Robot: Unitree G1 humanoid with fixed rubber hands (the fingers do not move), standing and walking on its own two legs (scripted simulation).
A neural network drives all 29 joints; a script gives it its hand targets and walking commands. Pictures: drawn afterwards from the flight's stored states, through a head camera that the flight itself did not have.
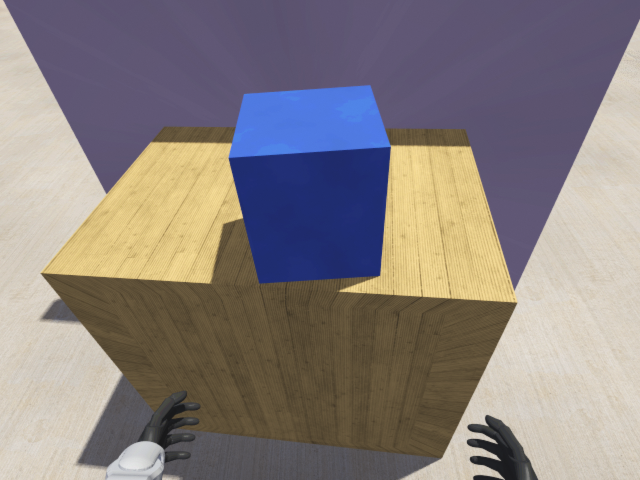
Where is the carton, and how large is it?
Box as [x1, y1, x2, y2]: [229, 85, 390, 283]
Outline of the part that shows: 369,85 244,94 229,153 229,161 259,283 379,275 390,146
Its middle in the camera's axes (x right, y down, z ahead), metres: -0.01 -0.10 +0.66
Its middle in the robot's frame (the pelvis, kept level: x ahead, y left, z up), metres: +0.57 +0.02 +0.09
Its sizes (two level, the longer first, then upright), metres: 0.210 0.200 0.250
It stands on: a pedestal, 0.73 m high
